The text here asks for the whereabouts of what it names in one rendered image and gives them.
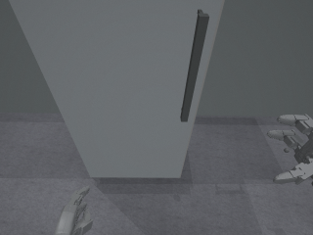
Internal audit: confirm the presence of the left robot hand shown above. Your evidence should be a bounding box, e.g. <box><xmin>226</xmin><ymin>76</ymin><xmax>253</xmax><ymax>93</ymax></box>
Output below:
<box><xmin>54</xmin><ymin>185</ymin><xmax>93</xmax><ymax>235</ymax></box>

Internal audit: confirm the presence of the handle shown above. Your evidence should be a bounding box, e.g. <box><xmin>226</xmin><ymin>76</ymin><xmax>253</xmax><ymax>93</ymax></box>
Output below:
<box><xmin>180</xmin><ymin>9</ymin><xmax>209</xmax><ymax>122</ymax></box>

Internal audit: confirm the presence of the right robot hand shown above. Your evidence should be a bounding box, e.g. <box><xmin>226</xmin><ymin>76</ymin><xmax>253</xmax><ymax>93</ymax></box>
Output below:
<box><xmin>266</xmin><ymin>114</ymin><xmax>313</xmax><ymax>185</ymax></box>

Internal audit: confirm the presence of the fridge door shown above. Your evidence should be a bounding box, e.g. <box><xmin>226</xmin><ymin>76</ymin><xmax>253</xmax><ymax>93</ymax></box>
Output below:
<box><xmin>9</xmin><ymin>0</ymin><xmax>222</xmax><ymax>178</ymax></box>

